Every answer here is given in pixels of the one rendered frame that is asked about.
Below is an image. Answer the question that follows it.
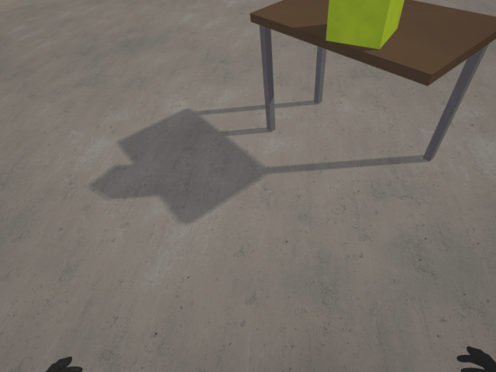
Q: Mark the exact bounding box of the carton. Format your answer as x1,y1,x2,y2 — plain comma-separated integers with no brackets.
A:
325,0,405,49

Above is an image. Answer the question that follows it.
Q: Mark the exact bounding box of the robot right hand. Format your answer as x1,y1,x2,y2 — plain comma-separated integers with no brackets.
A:
457,346,496,372

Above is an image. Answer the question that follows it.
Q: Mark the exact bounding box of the robot left hand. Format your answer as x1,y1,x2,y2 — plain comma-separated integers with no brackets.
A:
46,356,83,372

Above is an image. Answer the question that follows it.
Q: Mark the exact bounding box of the table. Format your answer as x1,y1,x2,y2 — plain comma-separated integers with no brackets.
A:
250,0,496,161

